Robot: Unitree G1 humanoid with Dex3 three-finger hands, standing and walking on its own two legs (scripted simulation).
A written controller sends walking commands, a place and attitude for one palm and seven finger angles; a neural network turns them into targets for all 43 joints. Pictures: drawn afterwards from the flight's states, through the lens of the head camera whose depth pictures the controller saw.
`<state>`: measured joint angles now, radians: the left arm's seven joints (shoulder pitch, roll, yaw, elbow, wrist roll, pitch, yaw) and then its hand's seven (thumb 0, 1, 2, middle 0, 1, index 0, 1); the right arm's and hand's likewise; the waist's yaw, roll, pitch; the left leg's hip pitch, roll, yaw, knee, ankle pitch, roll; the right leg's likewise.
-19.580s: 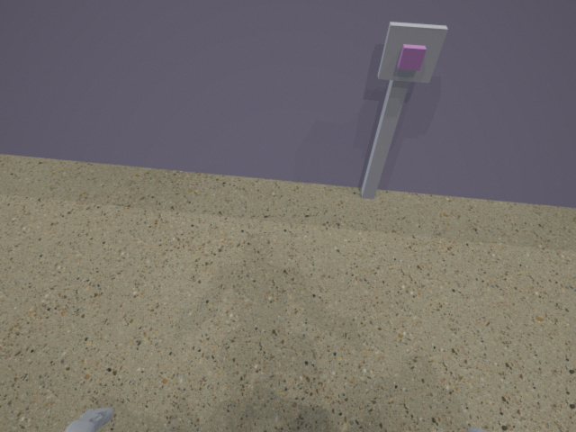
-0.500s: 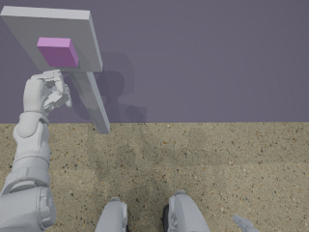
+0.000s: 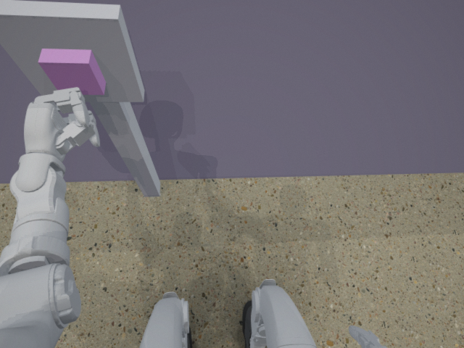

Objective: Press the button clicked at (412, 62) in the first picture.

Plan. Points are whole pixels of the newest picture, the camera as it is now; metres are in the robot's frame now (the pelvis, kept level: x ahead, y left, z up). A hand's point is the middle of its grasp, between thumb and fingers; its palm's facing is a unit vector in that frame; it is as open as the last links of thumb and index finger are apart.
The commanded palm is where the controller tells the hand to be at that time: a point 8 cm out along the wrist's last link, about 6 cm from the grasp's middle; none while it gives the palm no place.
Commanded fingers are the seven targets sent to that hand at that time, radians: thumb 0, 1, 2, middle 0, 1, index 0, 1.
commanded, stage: press the button with the knuckle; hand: left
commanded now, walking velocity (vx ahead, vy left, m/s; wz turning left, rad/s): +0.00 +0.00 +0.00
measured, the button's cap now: (75, 71) +0.55 +0.24 +0.06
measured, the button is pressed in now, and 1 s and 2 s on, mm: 0 7 0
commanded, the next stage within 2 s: hold the button down briefly in 0.78 s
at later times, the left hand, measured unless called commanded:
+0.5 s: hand (94, 112) +0.49 +0.21 +0.04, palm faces +0.03 -1.00 -0.05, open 3.0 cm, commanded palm +0.49 +0.25 +0.04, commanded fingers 0.00 0.90 0.90 -1.30 -1.50 -1.30 -1.50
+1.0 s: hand (93, 107) +0.50 +0.22 +0.04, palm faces +0.02 -1.00 -0.07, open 2.8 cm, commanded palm +0.52 +0.24 +0.04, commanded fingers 0.00 0.90 0.90 -1.30 -1.50 -1.30 -1.50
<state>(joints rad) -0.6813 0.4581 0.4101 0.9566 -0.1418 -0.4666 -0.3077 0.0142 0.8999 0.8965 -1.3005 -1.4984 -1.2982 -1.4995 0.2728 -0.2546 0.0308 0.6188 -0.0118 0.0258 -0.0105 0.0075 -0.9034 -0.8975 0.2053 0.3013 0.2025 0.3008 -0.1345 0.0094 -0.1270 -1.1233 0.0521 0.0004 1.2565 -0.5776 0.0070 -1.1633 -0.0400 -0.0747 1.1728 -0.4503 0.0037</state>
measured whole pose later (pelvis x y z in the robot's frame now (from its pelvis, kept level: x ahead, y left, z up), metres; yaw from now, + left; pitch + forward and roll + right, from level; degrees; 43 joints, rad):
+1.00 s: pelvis -0.03 -0.01 -0.03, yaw +1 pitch +29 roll -4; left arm -1.03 0.64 0.39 1.24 -0.05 -0.44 -0.29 -0.03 0.79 1.00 -1.30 -1.50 -1.37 -1.50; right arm 0.31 -0.28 0.08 0.64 -0.04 0.02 -0.02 0.00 -0.90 -0.90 0.21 0.30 0.20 0.30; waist -0.21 0.02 -0.11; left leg -1.32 0.05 -0.06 1.35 -0.54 0.00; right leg -1.32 -0.05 -0.12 1.24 -0.41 -0.01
